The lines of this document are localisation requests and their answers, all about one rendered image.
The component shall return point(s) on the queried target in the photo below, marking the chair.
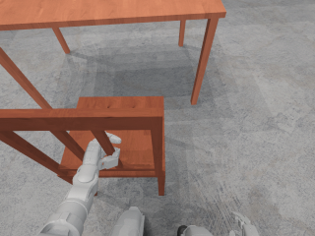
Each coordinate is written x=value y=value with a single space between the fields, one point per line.
x=137 y=120

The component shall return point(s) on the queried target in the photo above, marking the table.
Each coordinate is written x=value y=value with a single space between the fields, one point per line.
x=56 y=14

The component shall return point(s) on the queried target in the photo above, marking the left robot hand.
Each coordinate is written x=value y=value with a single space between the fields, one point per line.
x=95 y=154

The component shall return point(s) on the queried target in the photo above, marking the left robot shin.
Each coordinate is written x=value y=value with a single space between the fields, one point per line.
x=133 y=208

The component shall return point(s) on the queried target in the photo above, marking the left robot thigh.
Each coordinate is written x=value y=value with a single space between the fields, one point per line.
x=130 y=223

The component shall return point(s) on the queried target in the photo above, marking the right robot hand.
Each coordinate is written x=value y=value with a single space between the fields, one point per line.
x=245 y=224

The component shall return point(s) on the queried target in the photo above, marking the left robot forearm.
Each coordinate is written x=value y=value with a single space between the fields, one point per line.
x=70 y=216

